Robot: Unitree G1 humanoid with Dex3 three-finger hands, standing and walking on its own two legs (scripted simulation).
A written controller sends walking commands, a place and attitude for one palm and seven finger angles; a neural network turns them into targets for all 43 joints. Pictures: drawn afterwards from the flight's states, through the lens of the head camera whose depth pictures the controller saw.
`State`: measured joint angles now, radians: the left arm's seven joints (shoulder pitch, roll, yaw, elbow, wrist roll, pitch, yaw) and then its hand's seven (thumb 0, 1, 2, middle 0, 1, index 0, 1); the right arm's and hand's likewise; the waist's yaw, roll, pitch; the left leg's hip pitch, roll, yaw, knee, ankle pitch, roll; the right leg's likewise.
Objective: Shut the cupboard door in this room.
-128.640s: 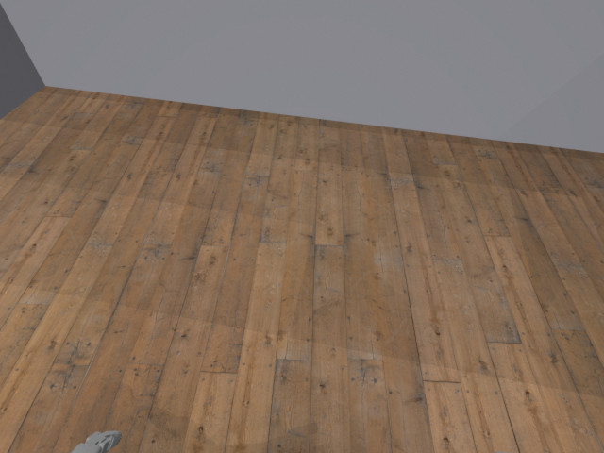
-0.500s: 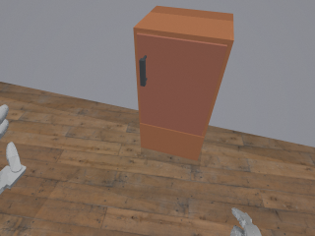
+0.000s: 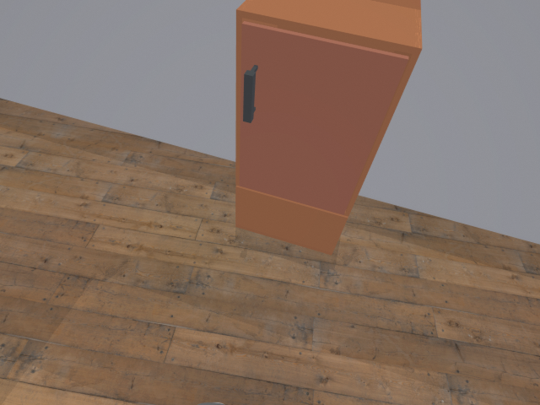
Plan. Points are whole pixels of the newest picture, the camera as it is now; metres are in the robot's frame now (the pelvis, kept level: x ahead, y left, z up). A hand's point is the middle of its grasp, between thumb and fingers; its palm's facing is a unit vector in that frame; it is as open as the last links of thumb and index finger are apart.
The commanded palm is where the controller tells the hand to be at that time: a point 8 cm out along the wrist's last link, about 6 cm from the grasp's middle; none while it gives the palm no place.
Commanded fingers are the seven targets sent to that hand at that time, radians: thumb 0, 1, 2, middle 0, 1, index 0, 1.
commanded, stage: let the arm hang, fingers relaxed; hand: left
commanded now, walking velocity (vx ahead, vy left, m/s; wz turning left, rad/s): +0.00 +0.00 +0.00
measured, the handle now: (251, 94) +0.88 +0.10 -0.03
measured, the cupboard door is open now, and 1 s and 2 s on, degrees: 0 0 0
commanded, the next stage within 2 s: look to check the result in 0.68 s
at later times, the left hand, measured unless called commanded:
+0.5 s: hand out of the picture -0.01 +0.17 -0.17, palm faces +0.01 -0.99 -0.17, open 7.4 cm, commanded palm none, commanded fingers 0.00 0.90 0.90 -0.20 -0.30 -0.20 -0.30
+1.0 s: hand out of the picture -0.02 +0.16 -0.17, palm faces +0.01 -0.98 -0.18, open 7.4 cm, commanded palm none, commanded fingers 0.00 0.90 0.90 -0.20 -0.30 -0.20 -0.30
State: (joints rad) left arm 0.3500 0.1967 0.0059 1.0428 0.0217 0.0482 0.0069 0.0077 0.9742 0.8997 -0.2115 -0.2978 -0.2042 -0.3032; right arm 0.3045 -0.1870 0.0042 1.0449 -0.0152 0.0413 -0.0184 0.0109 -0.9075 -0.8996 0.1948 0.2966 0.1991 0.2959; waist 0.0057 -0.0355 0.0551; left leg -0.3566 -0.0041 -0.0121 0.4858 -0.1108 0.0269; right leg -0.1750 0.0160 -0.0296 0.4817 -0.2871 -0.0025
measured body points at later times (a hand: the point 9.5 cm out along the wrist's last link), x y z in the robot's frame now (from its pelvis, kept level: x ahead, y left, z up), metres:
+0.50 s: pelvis +0.01 +0.00 +0.00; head +0.00 +0.01 +0.45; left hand -0.01 +0.22 -0.16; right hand +0.00 -0.22 -0.16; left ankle +0.09 +0.10 -0.73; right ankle -0.02 -0.12 -0.73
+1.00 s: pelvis +0.02 +0.00 +0.01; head +0.03 +0.00 +0.46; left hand -0.02 +0.21 -0.16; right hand -0.01 -0.21 -0.16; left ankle +0.09 +0.10 -0.73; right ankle -0.02 -0.12 -0.73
